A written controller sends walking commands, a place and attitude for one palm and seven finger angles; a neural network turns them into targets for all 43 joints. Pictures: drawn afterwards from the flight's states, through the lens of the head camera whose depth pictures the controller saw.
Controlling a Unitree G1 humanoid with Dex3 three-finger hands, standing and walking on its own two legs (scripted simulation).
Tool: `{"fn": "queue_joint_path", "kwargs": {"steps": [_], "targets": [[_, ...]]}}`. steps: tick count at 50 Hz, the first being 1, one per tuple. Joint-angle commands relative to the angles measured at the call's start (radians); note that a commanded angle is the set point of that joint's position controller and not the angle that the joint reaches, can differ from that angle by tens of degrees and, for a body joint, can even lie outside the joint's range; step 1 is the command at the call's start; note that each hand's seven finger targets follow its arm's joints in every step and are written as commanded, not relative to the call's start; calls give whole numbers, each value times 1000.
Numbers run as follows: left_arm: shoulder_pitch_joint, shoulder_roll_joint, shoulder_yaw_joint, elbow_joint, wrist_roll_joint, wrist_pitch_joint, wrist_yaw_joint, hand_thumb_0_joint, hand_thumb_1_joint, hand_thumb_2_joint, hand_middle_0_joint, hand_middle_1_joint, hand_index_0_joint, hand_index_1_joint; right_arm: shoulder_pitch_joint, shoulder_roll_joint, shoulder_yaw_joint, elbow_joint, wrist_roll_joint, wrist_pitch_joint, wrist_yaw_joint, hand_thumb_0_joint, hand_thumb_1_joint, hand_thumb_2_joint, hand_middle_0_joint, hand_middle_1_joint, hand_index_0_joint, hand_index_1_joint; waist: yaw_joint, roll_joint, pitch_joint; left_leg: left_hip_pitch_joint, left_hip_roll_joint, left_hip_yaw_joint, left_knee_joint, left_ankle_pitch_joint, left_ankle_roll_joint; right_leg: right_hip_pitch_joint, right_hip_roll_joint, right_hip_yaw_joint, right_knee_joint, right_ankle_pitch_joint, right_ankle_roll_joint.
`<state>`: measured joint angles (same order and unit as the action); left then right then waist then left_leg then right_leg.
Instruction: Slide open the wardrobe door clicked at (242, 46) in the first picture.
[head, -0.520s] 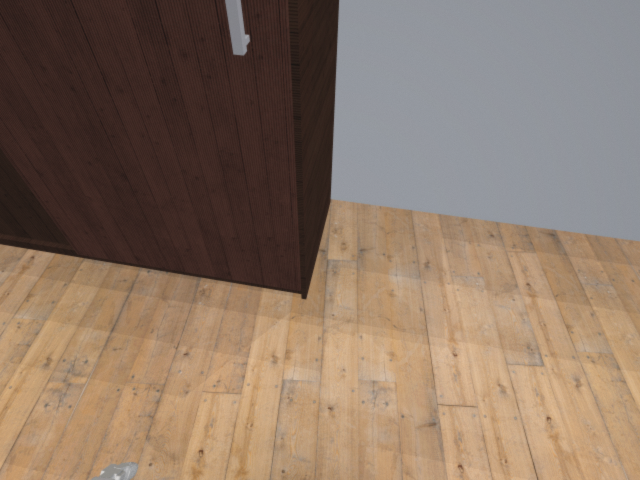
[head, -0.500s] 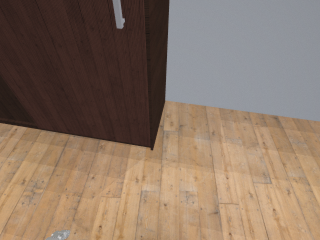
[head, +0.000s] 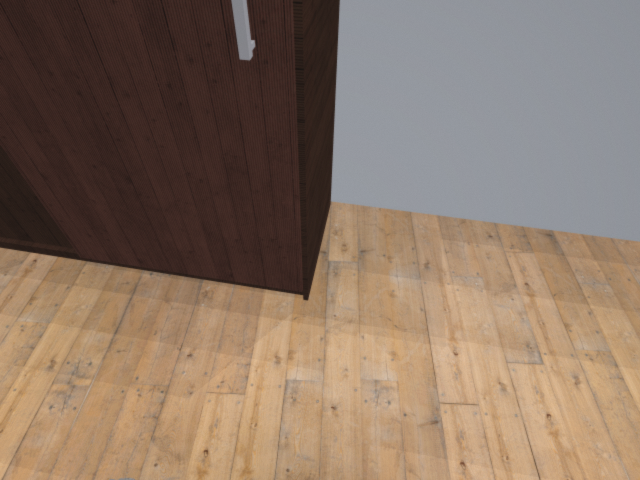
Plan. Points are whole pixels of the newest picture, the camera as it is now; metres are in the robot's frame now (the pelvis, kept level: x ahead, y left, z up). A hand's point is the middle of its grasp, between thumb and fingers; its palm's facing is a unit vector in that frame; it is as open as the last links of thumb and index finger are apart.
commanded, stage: stand and wait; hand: right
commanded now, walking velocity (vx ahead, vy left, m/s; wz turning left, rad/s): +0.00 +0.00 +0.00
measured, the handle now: (243, 8) +0.85 +0.20 +0.23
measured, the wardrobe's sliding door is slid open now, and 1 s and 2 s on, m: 0.00 0.00 0.00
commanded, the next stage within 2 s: look at it before walking up in 0.30 s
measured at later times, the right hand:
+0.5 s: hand out of the picture +0.07 -0.23 -0.15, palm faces -0.04 +0.94 -0.33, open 7.4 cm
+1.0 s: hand out of the picture +0.06 -0.24 -0.16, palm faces -0.04 +0.95 -0.32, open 7.4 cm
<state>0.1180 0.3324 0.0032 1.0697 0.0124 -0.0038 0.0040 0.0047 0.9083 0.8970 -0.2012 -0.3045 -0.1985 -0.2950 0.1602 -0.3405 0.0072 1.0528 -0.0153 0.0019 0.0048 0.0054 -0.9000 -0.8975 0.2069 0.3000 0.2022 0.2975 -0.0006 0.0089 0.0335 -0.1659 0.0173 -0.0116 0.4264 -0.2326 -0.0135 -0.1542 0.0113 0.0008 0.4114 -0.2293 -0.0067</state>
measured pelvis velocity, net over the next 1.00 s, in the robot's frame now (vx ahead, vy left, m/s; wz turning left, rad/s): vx -0.01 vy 0.01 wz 0.00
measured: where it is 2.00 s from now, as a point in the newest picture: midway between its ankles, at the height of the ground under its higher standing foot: outside the picture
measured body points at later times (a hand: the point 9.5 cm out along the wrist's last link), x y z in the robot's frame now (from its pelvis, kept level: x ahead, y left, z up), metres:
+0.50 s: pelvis -0.01 +0.01 +0.00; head -0.01 +0.01 +0.45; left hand +0.06 +0.30 -0.13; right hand +0.07 -0.28 -0.13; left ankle +0.00 +0.13 -0.74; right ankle +0.00 -0.12 -0.74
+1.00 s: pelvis -0.01 +0.01 +0.00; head +0.00 +0.00 +0.45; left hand +0.06 +0.30 -0.13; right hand +0.06 -0.29 -0.13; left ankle +0.00 +0.13 -0.74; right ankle +0.00 -0.12 -0.74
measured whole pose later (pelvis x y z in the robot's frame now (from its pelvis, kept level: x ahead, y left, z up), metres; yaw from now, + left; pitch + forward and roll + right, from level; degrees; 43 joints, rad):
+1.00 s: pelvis -0.01 +0.01 +0.00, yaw +0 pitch -2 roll +0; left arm 0.13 0.33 0.00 1.12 0.01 -0.01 0.00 0.00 0.91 0.90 -0.20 -0.30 -0.20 -0.29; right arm 0.15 -0.34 0.01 1.09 -0.02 -0.01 0.01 0.00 -0.90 -0.90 0.21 0.30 0.20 0.30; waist 0.00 0.01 0.03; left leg -0.15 0.00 -0.01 0.37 -0.19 0.00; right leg -0.14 0.00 0.00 0.36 -0.19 0.01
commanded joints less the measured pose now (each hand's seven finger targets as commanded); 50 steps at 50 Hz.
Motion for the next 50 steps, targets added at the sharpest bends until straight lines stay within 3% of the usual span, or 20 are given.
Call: {"fn": "queue_joint_path", "kwargs": {"steps": [1, 18, 24, 37, 50], "targets": [[-62, 200, 37, -59, -2, -32, 10, 0, 900, 900, -200, -300, -200, -300, -61, -198, -43, -59, 4, -28, -17, 0, -900, -900, 200, 300, 200, 300, -1, -9, -80, 24, 102, -94, -70, 151, 46, 13, -117, 96, -75, 146, -28], [-44, 203, 31, -18, -1, -30, 8, 0, 900, 900, -200, -300, -200, -300, -65, -197, -41, -31, 4, -27, -16, 0, -900, -900, 200, 300, 200, 300, -1, -11, -34, -7, 99, -106, -119, 51, 43, -1, -118, 101, -113, 73, -19], [-33, 200, 31, -18, -3, -30, 8, 0, 900, 900, -200, -300, -200, -300, -64, -197, -43, -35, 3, -30, -16, 0, -900, -900, 200, 300, 200, 300, 2, 9, -54, 1, 100, -111, -124, 62, 46, 9, -120, 103, -105, 93, -19], [-31, 197, 31, -13, -3, -29, 8, 0, 900, 900, -200, -300, -200, -300, -54, -195, -42, -28, 3, -30, -15, 0, -900, -900, 200, 300, 200, 300, 1, -8, -48, -1, 101, -114, -136, 50, 44, 8, -119, 103, -112, 79, -17], [-38, 201, 31, -11, -5, -32, 10, 0, 900, 900, -200, -300, -200, -300, -48, -194, -41, -21, 3, -32, -16, 0, -900, -900, 200, 300, 200, 300, -1, -13, -64, 23, 101, -98, -118, 147, 42, 30, -127, 101, -110, 150, -17]]}}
